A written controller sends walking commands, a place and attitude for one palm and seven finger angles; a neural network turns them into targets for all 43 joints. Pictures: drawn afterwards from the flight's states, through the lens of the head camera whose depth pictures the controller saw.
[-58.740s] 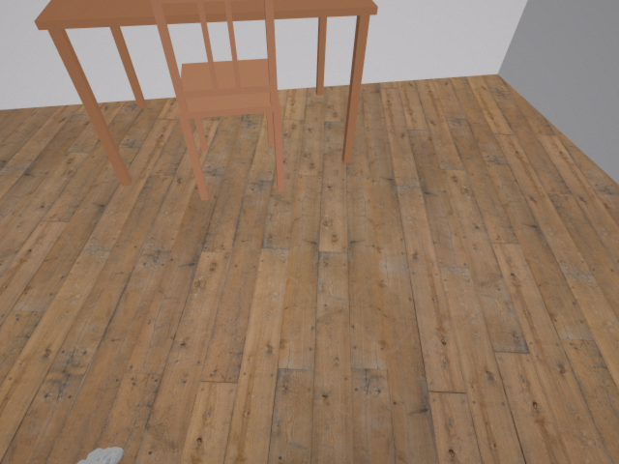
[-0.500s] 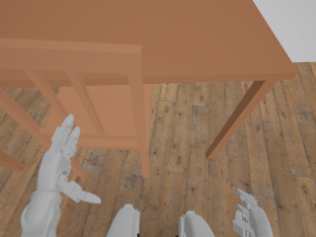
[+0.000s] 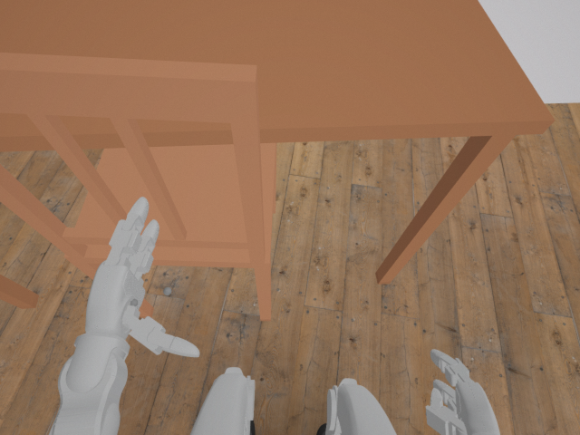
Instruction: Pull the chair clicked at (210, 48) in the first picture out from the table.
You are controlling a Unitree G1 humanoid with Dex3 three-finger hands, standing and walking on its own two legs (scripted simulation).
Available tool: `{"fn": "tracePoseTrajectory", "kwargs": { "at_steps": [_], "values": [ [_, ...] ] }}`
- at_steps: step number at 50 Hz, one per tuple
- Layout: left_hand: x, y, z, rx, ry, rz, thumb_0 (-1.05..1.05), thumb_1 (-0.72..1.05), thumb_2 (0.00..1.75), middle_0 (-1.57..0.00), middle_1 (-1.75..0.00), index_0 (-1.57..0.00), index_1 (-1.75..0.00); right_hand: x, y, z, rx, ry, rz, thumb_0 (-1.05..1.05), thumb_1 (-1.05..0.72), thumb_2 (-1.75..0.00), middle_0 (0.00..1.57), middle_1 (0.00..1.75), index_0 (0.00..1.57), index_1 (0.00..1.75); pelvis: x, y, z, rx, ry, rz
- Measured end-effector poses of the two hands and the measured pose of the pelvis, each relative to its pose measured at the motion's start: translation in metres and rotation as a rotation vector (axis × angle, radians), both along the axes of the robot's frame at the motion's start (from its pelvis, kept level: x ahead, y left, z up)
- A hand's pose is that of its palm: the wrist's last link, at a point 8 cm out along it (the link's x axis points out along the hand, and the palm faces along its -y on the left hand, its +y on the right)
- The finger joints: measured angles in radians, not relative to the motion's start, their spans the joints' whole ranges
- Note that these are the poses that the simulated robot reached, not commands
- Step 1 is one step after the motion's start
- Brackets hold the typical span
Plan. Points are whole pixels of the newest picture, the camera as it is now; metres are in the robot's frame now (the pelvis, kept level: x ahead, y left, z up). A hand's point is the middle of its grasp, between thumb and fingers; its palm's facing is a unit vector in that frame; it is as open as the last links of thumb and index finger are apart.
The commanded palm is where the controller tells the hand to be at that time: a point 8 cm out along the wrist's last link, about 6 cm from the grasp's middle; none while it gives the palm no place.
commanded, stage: aim the fingers beside a spindle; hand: left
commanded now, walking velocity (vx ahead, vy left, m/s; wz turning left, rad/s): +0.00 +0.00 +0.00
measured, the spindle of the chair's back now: (96, 186) +0.43 +0.29 +0.04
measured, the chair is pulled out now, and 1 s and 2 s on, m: -0.09 -0.09 -0.09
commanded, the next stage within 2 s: push the fingers through the gap in 0.60 s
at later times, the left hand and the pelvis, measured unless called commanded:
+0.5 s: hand (164, 295) +0.29 +0.17 +0.03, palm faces -0.01 -1.00 -0.04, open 17.0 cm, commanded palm +0.27 +0.23 +0.03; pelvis +0.00 +0.00 +0.00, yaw +0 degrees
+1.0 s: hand (166, 274) +0.32 +0.18 +0.02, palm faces -0.01 -1.00 -0.04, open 17.0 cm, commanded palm +0.30 +0.23 +0.03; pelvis +0.00 +0.00 +0.00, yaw +0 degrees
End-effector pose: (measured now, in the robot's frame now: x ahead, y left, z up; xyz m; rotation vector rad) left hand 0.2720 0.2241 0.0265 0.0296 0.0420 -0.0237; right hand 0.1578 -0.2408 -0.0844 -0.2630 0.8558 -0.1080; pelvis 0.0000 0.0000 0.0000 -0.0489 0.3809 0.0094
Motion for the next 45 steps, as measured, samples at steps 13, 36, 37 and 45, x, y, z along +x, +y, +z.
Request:
{"fn": "tracePoseTrajectory", "kwargs": {
  "at_steps": [13, 36, 37, 45],
  "values": [
    [-0.006, 0.002, 0.005, 0.014, -0.004, 0.018, -0.01, -0.5, 0.3, -0.06, -0.08, -0.06, -0.08, -0.002, 0.0, -0.003, 0.018, 0.014, -0.011, 0.01, -0.9, -0.9, 0.2, 0.3, 0.21, 0.3, 0.0, -0.002, 0.0, 0.005, -0.002, -0.004],
    [0.001, 0.008, 0.0, 0.008, 0.003, 0.022, -0.01, -0.5, 0.3, -0.06, -0.08, -0.06, -0.08, -0.002, -0.005, -0.001, -0.002, 0.006, -0.016, 0.01, -0.9, -0.9, 0.2, 0.3, 0.21, 0.3, -0.001, -0.004, -0.001, 0.001, -0.001, -0.003],
    [0.001, 0.008, 0.001, 0.008, 0.001, 0.021, -0.01, -0.5, 0.3, -0.06, -0.08, -0.06, -0.08, -0.002, -0.005, -0.001, -0.002, 0.008, -0.018, 0.01, -0.9, -0.9, 0.2, 0.3, 0.21, 0.3, -0.001, -0.004, -0.001, 0.001, -0.001, -0.003],
    [0.007, 0.007, 0.0, 0.008, -0.011, 0.015, -0.01, -0.5, 0.3, -0.06, -0.08, -0.06, -0.08, -0.006, -0.005, -0.004, -0.009, 0.026, -0.014, 0.01, -0.9, -0.9, 0.2, 0.3, 0.21, 0.3, -0.001, -0.002, -0.001, -0.001, 0.002, 0.0]
  ]
}}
